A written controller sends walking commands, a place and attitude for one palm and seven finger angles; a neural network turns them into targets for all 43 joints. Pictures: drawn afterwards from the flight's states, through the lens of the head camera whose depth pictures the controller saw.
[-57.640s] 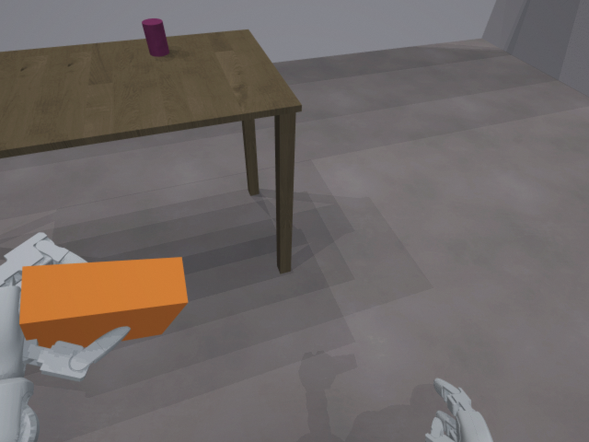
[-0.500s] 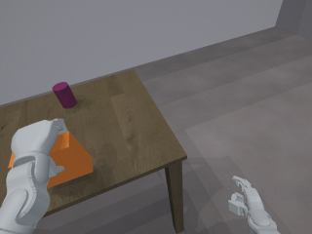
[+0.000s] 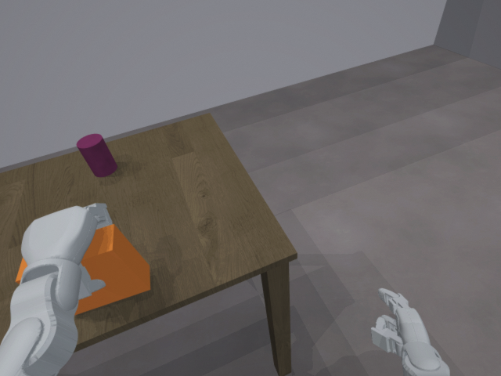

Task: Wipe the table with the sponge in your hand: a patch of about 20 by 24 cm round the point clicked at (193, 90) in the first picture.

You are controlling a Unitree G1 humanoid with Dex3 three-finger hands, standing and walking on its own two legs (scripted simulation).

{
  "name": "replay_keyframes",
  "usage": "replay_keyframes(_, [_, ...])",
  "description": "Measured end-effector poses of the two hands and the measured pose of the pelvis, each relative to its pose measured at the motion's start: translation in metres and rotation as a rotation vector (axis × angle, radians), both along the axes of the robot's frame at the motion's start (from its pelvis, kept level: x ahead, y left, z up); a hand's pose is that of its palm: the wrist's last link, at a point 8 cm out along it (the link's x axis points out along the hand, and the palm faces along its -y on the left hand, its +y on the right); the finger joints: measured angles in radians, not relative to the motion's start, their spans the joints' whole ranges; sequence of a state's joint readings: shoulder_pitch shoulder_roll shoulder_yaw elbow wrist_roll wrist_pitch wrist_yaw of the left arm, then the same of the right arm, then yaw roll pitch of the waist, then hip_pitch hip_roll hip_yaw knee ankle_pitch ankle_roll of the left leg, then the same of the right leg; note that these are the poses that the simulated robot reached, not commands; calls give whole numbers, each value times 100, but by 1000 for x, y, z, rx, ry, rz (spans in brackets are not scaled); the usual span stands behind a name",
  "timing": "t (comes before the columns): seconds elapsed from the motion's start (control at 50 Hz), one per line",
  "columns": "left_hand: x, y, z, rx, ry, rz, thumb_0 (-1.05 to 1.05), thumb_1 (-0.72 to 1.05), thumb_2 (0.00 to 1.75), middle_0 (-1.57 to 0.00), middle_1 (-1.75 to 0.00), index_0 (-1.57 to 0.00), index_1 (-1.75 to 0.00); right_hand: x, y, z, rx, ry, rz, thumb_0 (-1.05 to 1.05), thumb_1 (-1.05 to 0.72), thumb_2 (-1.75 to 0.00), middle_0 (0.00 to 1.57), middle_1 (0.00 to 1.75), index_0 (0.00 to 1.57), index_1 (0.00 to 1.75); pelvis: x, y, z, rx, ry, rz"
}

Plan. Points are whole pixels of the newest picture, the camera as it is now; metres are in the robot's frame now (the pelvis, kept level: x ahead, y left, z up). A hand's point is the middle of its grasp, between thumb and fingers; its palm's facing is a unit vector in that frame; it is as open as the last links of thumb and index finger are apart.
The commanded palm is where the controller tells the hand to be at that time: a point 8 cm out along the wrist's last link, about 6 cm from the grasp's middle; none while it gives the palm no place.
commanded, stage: move the sponge above the wiping area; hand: left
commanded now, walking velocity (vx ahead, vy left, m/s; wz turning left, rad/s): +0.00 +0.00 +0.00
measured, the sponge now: (99, 278) +0.23 +0.30 +0.05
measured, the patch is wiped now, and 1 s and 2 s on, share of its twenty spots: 0.00 0.00 0.05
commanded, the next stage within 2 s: lower the sponge onto the table in 0.80 s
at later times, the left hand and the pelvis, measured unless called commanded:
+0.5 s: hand (77, 255) +0.22 +0.29 +0.13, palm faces +0.09 -0.09 -0.99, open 9.3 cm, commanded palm +0.19 +0.29 +0.20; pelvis +0.00 +0.01 +0.00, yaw +0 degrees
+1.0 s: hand (77, 251) +0.23 +0.29 +0.13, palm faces +0.11 -0.11 -0.99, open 9.3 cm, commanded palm +0.19 +0.29 +0.20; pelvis -0.01 +0.01 +0.00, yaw +0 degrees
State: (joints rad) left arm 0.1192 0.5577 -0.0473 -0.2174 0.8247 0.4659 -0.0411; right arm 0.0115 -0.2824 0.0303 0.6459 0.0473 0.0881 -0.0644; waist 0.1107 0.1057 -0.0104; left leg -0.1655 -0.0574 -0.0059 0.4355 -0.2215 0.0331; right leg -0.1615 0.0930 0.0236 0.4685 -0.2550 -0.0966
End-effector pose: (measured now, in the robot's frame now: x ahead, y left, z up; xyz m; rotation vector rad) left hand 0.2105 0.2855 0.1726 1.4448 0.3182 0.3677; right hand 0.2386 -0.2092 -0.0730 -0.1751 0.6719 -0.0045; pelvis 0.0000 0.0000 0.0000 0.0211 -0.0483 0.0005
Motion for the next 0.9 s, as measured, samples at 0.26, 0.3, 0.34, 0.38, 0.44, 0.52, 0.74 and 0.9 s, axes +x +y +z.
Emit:
replay_keyframes(0.26, [-4, 4, 4, -1, -36, 34, 0, -47, 108, -83, -142, -84, -143, 3, 16, 1, 28, -1, 22, 1, -91, -90, 20, 30, 20, 30, 0, 5, 1, -1, -5, 6])
replay_keyframes(0.3, [-5, 3, 5, -4, -37, 32, 0, -47, 108, -83, -142, -84, -143, 5, 18, 2, 31, -7, 27, 1, -91, -90, 20, 30, 20, 30, -1, 6, 1, -1, -7, 5])
replay_keyframes(0.34, [-6, 3, 6, -4, -35, 29, 0, -47, 108, -83, -142, -84, -143, 7, 21, 4, 32, -12, 33, 1, -91, -90, 20, 30, 20, 30, -1, 6, 1, -1, -9, 6])
replay_keyframes(0.38, [-8, 2, 7, -6, -34, 27, 0, -47, 108, -83, -142, -84, -143, 8, 23, 6, 33, -16, 38, 1, -91, -90, 20, 30, 20, 30, -2, 7, 1, -1, -11, 5])
replay_keyframes(0.44, [-10, 2, 8, -7, -37, 25, 0, -47, 108, -83, -142, -84, -143, 10, 25, 8, 34, -25, 45, 1, -91, -90, 20, 30, 20, 30, -3, 8, 1, -2, -14, 6])
replay_keyframes(0.52, [-11, 3, 8, -5, -36, 29, 0, -47, 108, -83, -142, -84, -143, 11, 27, 10, 31, -28, 52, 1, -91, -90, 20, 30, 20, 30, -5, 8, 1, -3, -18, 6])
replay_keyframes(0.74, [-8, -3, 11, -17, -48, 5, -1, -47, 108, -83, -142, -84, -143, 6, 29, 10, 27, -22, 55, 1, -91, -90, 20, 30, 20, 30, -7, 9, 2, -3, -23, 8])
replay_keyframes(0.9, [-8, 0, 15, -15, -64, 12, 0, -47, 108, -83, -142, -84, -143, 1, 25, 7, 32, -7, 45, 1, -91, -90, 20, 30, 20, 30, -7, 8, 2, -3, -23, -2])
